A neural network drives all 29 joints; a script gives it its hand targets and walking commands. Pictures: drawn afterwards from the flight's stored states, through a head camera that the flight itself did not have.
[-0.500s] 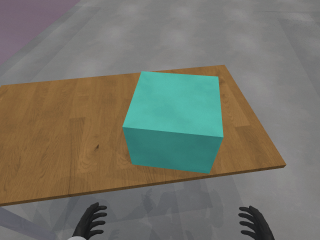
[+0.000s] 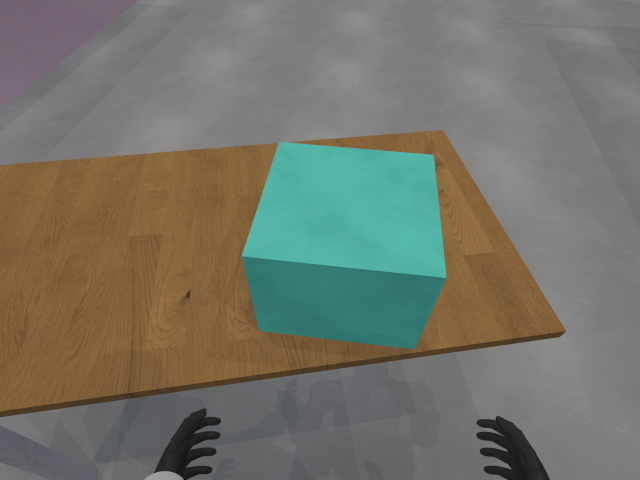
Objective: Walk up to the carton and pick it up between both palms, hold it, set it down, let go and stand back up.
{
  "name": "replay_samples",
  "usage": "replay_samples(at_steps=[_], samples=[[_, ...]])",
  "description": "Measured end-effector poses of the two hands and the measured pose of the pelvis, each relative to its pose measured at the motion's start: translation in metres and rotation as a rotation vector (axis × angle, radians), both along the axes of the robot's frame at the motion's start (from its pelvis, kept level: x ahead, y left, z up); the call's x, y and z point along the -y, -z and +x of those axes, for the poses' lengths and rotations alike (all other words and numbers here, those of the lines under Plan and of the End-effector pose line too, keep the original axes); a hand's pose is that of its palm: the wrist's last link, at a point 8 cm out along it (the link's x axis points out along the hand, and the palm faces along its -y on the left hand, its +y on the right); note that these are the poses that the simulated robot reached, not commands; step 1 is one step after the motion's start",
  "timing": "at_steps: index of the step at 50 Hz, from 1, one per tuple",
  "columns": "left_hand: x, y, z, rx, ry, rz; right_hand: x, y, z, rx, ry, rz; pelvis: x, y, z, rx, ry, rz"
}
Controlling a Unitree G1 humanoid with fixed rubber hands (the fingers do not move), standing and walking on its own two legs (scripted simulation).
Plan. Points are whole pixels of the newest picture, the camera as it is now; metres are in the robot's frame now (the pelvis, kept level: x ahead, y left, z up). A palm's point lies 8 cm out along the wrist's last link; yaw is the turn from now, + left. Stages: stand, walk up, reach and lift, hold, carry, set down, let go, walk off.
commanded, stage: let go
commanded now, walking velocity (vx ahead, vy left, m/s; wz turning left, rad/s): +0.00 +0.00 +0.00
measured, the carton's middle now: (345, 243) +0.46 +0.01 +0.00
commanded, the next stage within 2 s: stand in 0.24 s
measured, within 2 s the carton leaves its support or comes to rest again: neither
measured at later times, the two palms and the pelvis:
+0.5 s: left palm out of the picture +0.09 +0.27 -0.10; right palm out of the picture +0.11 -0.28 -0.10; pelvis +0.00 -0.01 -0.01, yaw +2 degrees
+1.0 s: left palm out of the picture +0.00 +0.28 -0.12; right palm out of the picture +0.03 -0.27 -0.12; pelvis -0.04 +0.00 +0.00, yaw +3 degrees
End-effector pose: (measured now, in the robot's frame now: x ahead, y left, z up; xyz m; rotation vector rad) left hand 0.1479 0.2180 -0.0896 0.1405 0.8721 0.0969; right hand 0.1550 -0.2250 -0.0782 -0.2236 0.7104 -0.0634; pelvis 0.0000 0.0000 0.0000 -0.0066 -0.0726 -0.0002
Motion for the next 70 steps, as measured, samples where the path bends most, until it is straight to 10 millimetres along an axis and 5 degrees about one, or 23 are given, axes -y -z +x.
replay_samples(at_steps=[16,31,50,62,70], samples=[[-0.005,-0.007,-0.009,-0.007,0.002,0.051,-0.006,0.018,-0.011,-0.056,-0.026,0.040,0.006,0.001,-0.003,0.003,-0.009,0.006],[-0.065,0.018,-0.094,-0.153,-0.074,0.155,0.075,0.022,-0.072,-0.317,0.104,-0.144,0.004,0.005,-0.010,-0.006,-0.042,-0.001],[-0.066,0.030,-0.144,-0.239,-0.074,0.126,0.047,0.039,-0.122,-0.413,0.078,-0.088,-0.003,0.004,-0.044,0.007,-0.046,0.001],[-0.072,0.032,-0.176,-0.326,-0.101,0.149,0.057,0.043,-0.138,-0.470,0.097,-0.099,-0.001,0.004,-0.050,-0.008,-0.049,0.003],[-0.069,0.033,-0.174,-0.341,-0.104,0.149,0.064,0.042,-0.136,-0.482,0.105,-0.109,0.002,0.003,-0.045,-0.013,-0.052,0.002]])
